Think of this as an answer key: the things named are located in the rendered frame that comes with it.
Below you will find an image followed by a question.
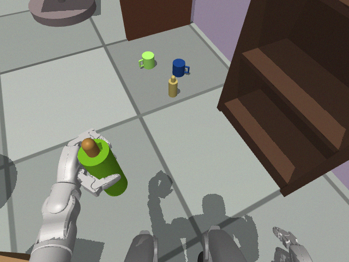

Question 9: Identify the right robot hand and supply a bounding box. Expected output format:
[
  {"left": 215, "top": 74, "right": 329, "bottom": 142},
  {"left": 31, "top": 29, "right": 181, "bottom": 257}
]
[{"left": 271, "top": 227, "right": 313, "bottom": 262}]

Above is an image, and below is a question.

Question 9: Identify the bookshelf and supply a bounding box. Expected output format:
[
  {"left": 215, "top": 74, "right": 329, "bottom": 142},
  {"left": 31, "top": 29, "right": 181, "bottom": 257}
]
[{"left": 217, "top": 0, "right": 349, "bottom": 197}]

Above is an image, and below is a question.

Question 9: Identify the office chair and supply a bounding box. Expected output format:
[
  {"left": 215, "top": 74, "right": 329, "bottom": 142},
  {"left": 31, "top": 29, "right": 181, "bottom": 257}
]
[{"left": 28, "top": 0, "right": 97, "bottom": 27}]

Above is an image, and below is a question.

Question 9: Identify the left robot arm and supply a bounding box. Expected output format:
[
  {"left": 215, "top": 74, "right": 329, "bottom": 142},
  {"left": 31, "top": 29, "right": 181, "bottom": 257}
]
[{"left": 29, "top": 182, "right": 81, "bottom": 262}]

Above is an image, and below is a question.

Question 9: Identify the left robot hand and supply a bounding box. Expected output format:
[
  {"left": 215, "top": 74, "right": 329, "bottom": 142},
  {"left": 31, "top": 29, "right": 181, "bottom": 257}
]
[{"left": 56, "top": 128, "right": 121, "bottom": 197}]

